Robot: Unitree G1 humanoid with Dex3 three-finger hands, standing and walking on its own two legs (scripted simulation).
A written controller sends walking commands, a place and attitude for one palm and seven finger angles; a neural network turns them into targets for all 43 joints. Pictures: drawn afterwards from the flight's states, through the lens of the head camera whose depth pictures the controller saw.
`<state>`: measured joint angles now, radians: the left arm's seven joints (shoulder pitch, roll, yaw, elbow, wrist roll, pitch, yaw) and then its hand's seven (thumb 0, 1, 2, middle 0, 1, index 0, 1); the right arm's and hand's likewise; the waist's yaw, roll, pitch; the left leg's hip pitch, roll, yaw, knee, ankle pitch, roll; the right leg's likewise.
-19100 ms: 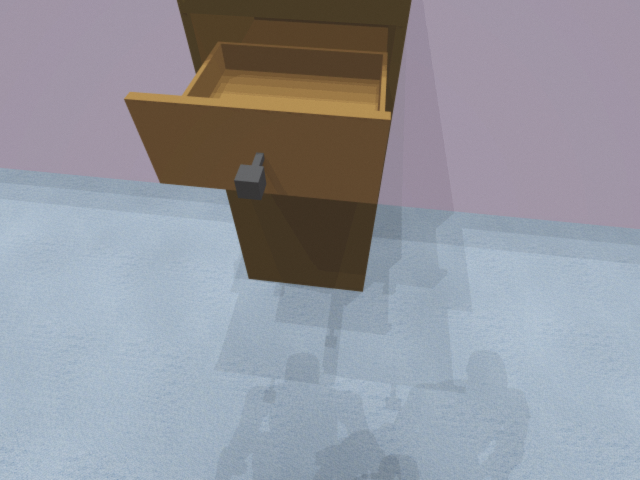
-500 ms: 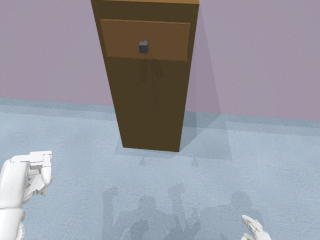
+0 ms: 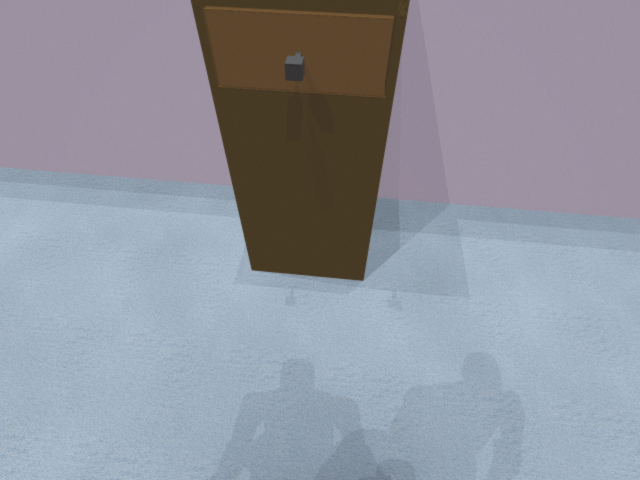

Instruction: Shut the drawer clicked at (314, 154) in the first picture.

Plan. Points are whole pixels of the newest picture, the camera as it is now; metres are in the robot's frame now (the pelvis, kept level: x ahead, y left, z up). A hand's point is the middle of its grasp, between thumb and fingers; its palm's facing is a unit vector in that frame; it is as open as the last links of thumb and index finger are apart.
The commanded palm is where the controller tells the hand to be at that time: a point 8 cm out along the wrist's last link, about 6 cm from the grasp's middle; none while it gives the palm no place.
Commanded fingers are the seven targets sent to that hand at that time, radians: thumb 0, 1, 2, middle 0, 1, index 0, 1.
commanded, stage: let the arm hang, fingers relaxed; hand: left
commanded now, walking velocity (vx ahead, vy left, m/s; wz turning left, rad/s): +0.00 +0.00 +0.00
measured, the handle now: (296, 63) +0.88 +0.11 +0.08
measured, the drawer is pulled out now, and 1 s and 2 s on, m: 0.00 0.00 0.00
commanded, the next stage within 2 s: look to check the result in 0.54 s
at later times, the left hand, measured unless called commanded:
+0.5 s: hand out of the picture +0.01 +0.16 -0.18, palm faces +0.03 -0.98 -0.19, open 7.3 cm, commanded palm none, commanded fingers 0.00 0.90 0.90 -0.20 -0.30 -0.20 -0.30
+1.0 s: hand out of the picture +0.02 +0.17 -0.17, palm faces +0.02 -0.97 -0.22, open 7.4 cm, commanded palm none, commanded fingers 0.00 0.90 0.90 -0.20 -0.30 -0.20 -0.30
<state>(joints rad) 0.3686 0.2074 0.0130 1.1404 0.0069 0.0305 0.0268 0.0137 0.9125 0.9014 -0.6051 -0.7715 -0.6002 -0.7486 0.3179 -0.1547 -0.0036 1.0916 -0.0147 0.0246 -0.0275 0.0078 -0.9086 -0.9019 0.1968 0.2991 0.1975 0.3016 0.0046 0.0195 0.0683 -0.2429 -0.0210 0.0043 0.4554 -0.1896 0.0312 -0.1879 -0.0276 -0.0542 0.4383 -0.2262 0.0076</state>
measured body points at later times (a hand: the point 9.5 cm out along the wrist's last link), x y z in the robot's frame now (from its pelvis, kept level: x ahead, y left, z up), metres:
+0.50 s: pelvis +0.00 -0.01 +0.00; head +0.00 -0.01 +0.45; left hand +0.01 +0.21 -0.16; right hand -0.02 -0.22 -0.16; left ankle +0.04 +0.10 -0.74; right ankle +0.01 -0.13 -0.74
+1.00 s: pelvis +0.01 -0.01 +0.00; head +0.03 -0.02 +0.45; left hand +0.02 +0.22 -0.15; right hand +0.02 -0.24 -0.16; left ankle +0.04 +0.10 -0.74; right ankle +0.01 -0.13 -0.74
